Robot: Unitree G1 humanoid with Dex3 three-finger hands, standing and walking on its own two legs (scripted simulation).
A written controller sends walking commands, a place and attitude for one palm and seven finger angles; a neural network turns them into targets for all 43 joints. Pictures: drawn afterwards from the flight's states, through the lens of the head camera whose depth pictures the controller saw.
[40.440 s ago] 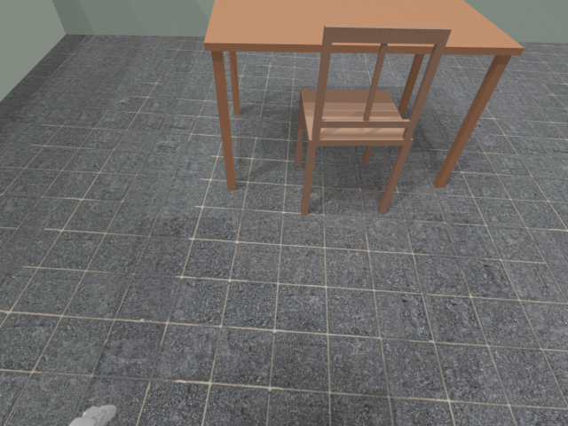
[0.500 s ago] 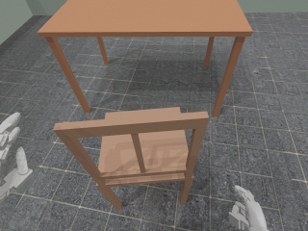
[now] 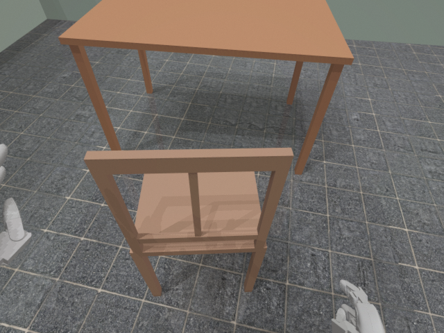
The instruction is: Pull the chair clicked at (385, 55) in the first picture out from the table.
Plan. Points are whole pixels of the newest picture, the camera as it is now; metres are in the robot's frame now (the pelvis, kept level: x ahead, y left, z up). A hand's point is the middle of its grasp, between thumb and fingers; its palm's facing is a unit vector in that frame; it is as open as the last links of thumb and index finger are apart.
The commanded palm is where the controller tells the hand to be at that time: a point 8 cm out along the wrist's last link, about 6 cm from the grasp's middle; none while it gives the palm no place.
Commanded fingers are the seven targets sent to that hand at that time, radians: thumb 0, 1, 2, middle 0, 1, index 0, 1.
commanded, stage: step back with the hand held close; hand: left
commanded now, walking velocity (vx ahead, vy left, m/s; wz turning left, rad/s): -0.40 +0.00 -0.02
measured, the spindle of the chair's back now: (195, 206) +0.42 +0.10 -0.09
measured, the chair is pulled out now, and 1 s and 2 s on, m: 0.55 0.55 0.55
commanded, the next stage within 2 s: stop stepping back and stand still in 1.12 s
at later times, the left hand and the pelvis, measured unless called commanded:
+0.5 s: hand (19, 231) +0.20 +0.27 +0.18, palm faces +0.45 -0.74 -0.50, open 7.4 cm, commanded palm +0.14 +0.30 +0.19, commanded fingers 0.00 0.90 0.90 -0.20 -0.30 -0.20 -0.30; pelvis +0.00 +0.00 -0.01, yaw +0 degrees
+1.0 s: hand out of the picture +0.11 +0.24 +0.17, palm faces +0.44 -0.76 -0.48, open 7.4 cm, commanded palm +0.05 +0.28 +0.19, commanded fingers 0.00 0.90 0.90 -0.20 -0.30 -0.20 -0.30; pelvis -0.09 -0.03 +0.00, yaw +1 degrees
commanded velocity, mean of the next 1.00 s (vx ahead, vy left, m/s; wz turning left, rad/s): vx -0.40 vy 0.00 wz -0.03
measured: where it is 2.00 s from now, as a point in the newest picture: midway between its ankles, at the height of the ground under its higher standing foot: outside the picture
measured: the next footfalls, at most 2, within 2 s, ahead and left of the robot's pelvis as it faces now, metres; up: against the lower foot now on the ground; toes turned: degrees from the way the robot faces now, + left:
right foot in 0.50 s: +0.05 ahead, -0.12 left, +0.00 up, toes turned +0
right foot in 1.02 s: -0.03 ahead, -0.15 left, +0.00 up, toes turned -1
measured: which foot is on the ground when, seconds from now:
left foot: down 0.00-1.00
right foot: down 0.00-0.36, up 0.38-0.48, down 0.50-0.82, up 0.84-1.00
